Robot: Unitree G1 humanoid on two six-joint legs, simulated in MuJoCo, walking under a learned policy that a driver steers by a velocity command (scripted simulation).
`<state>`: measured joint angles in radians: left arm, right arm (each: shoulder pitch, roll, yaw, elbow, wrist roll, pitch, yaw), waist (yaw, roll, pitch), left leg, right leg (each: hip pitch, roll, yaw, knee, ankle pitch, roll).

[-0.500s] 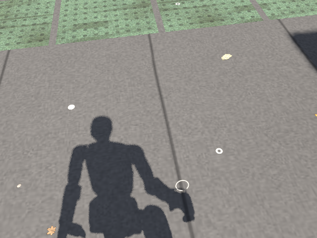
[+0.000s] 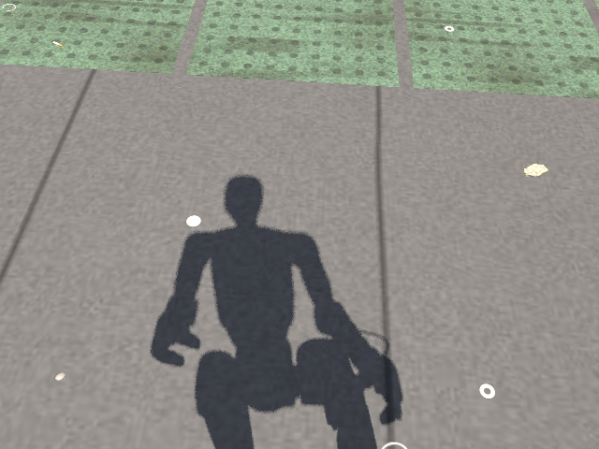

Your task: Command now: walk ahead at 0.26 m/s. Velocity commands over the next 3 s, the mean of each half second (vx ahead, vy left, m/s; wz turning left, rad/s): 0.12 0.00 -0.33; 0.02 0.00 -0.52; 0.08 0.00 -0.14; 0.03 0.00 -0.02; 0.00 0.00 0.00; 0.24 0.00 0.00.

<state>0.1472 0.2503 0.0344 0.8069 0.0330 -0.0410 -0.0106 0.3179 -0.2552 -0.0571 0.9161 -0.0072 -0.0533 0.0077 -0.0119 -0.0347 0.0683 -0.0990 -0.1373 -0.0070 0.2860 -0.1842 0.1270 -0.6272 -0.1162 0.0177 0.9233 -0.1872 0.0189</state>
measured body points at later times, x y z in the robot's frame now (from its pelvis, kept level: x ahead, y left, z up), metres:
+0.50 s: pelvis +0.12 -0.04 -0.01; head +0.16 -0.07 +0.44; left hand +0.25 +0.22 -0.12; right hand +0.19 -0.32 -0.14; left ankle +0.18 +0.12 -0.68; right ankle +0.19 -0.10 -0.75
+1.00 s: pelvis +0.15 +0.01 +0.00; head +0.19 +0.03 +0.45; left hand +0.38 +0.21 -0.14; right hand +0.11 -0.28 -0.09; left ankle +0.19 +0.10 -0.74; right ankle +0.06 -0.09 -0.66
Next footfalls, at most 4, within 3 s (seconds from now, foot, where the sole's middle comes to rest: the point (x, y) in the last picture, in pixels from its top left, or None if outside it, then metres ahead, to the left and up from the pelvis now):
0.20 right None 0.23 -0.11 -0.78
0.76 left None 0.22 0.08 -0.78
1.20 right None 0.12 -0.10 -0.78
1.54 left None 0.31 0.03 -0.78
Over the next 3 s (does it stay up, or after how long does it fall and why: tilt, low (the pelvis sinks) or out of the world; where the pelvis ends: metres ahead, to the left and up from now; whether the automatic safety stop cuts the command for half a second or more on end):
stays up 0.30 -0.04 -0.02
